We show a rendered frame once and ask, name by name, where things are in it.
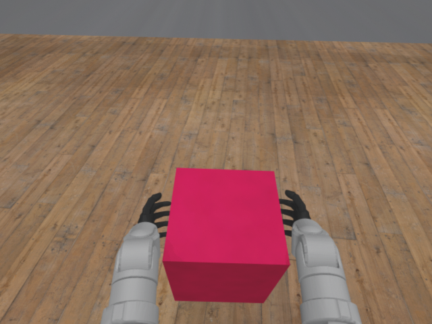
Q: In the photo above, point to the left robot hand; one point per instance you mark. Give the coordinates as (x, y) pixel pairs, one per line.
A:
(150, 207)

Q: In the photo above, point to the carton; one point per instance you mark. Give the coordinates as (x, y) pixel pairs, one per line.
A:
(225, 238)

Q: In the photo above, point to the right robot forearm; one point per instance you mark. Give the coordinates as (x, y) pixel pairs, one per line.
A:
(325, 295)

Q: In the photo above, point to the right robot hand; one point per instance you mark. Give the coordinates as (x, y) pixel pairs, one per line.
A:
(299, 210)

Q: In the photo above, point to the left robot forearm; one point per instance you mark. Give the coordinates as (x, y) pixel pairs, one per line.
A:
(135, 278)

